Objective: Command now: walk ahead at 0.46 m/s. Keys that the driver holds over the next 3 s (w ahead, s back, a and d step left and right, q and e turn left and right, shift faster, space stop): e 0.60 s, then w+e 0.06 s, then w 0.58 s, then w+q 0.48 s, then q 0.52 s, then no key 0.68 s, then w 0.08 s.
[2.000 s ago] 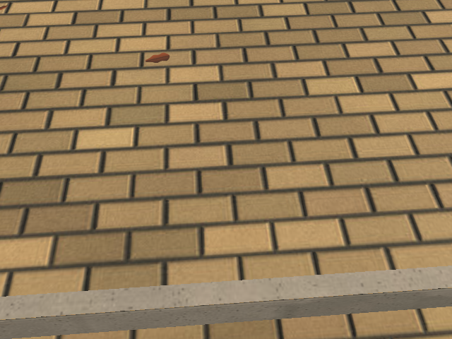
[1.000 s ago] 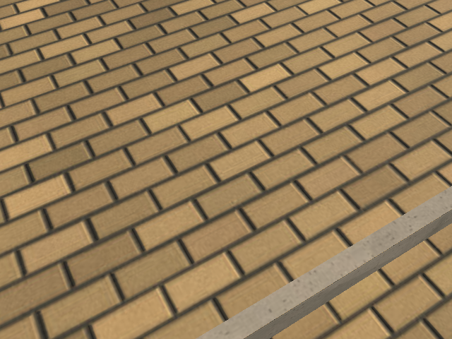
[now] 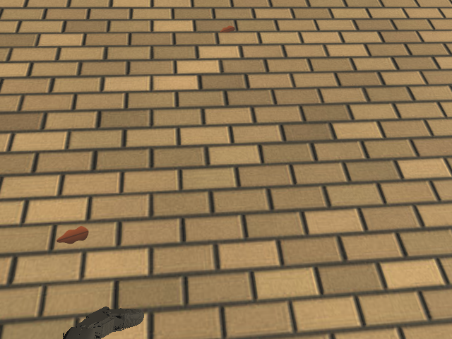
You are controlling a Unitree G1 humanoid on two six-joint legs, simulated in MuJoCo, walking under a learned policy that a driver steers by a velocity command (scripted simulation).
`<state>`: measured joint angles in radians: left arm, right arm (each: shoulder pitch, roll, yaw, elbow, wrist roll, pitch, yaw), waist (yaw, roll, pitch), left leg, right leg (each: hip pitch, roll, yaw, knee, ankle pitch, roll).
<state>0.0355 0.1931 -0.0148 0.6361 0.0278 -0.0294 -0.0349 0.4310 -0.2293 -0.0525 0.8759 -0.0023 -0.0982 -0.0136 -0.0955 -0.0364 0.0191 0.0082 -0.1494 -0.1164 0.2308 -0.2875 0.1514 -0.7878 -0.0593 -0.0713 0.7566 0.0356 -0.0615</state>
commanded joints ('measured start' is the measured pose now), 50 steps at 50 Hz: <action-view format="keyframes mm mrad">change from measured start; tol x32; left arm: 1 -98 79 26 -71 -11 -17 -3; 7 432 248 89 129 13 -49 41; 50 38 129 73 -27 17 14 -21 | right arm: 1 54 -116 -19 -32 -12 -6 -6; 29 -353 -100 19 -298 -16 111 -28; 50 10 -149 -16 -129 -10 12 16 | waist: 1 6 145 -33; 8 137 -133 -449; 50 27 156 49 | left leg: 1 106 214 -3 14 1018 -79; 5 155 258 28 423 1269 -139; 6 -14 214 49 652 1012 -144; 7 -392 67 107 1025 -131 -181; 9 -563 82 -2 1255 -131 -186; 34 -242 86 59 238 -75 -147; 37 -49 507 -559 -94 -393 11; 50 -26 323 -104 -97 127 41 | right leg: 1 186 89 -76 -168 -7 -29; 6 722 50 66 -383 183 -109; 8 1207 -371 652 -215 1102 -403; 15 605 -92 318 -435 657 -219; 30 653 -53 567 -372 96 -158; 36 268 163 413 -63 -689 -15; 50 74 38 74 66 -212 88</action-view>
